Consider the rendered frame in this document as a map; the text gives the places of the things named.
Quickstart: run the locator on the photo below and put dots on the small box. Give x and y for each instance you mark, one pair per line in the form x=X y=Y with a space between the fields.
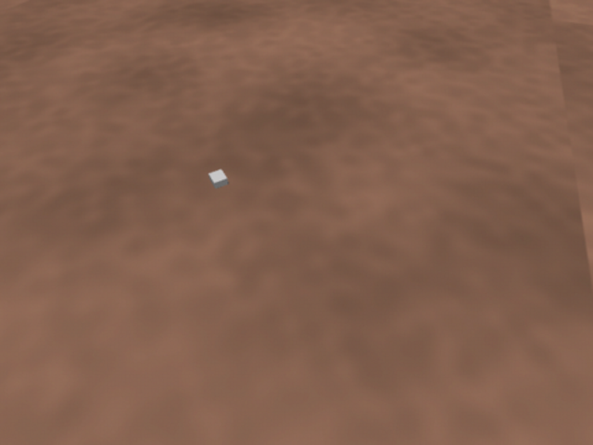
x=218 y=178

